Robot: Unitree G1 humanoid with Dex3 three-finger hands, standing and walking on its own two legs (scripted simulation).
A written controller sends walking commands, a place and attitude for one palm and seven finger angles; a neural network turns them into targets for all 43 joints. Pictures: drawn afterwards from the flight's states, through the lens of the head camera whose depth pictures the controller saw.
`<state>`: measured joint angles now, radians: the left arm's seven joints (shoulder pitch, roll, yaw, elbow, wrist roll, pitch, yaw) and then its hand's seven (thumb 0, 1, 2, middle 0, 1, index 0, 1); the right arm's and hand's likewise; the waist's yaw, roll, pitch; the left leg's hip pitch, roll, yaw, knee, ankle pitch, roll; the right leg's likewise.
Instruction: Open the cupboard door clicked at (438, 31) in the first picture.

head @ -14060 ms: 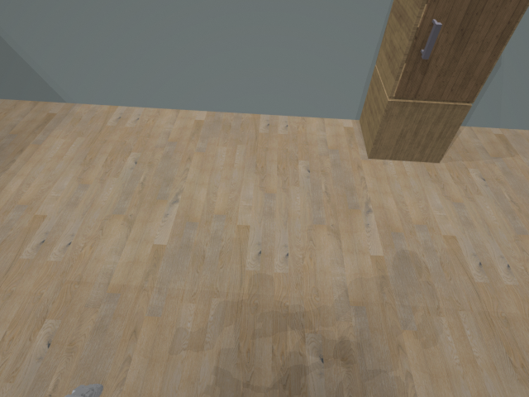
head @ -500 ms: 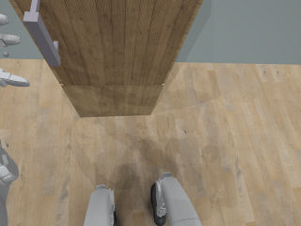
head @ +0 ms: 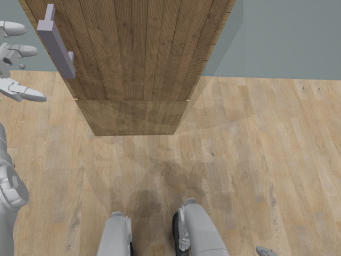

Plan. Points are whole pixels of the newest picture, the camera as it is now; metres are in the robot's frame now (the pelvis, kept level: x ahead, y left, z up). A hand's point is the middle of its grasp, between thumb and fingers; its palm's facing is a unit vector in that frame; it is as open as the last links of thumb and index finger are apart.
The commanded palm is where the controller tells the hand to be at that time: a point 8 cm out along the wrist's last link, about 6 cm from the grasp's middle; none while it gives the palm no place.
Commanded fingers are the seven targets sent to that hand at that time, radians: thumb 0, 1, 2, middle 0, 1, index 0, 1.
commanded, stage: slide the fingers in behind the handle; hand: left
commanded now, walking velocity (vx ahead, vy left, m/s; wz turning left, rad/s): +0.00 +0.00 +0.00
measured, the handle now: (60, 44) +0.56 +0.20 +0.06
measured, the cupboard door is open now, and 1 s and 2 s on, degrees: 0 0 0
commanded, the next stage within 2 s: close the thumb around the handle in 1.68 s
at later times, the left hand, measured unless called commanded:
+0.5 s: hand (36, 66) +0.50 +0.24 +0.06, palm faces -0.02 -1.00 -0.03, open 14.0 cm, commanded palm +0.48 +0.27 +0.06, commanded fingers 0.00 -0.50 0.30 -0.30 -1.20 -0.30 -1.20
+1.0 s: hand (51, 69) +0.49 +0.21 +0.06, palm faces -0.02 -1.00 -0.01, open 14.0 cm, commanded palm +0.47 +0.25 +0.06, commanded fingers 0.00 -0.50 0.30 -0.30 -1.20 -0.30 -1.20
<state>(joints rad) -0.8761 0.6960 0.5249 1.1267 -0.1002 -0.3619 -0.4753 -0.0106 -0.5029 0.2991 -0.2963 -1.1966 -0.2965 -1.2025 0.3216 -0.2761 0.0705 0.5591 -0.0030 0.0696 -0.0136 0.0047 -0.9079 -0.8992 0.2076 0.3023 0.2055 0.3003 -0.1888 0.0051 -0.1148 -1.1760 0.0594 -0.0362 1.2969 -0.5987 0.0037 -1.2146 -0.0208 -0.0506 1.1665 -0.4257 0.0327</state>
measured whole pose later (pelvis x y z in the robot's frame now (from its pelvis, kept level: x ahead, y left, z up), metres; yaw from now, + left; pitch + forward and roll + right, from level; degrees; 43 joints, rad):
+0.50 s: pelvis +0.00 +0.00 +0.00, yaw +0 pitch +27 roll -4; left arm -0.84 0.63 0.49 1.06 -0.11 -0.37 -0.43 -0.01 -0.50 0.30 -0.30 -1.20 -0.30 -1.20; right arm 0.35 -0.27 0.06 0.57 -0.01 0.06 -0.01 0.01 -0.91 -0.90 0.21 0.30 0.20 0.30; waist -0.19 0.01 -0.12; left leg -1.16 0.06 -0.03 1.28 -0.59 0.00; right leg -1.20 -0.02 -0.05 1.16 -0.42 0.03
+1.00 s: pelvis +0.00 -0.01 +0.01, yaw +1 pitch +26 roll -3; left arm -0.83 0.54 0.44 1.08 -0.11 -0.41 -0.36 -0.01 -0.50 0.30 -0.30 -1.20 -0.30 -1.20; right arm 0.33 -0.26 0.05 0.58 -0.01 0.06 0.00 0.01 -0.91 -0.90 0.21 0.30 0.20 0.30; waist -0.17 0.01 -0.13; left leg -1.12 0.05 -0.02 1.26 -0.59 0.00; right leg -1.18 -0.03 -0.04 1.16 -0.43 0.03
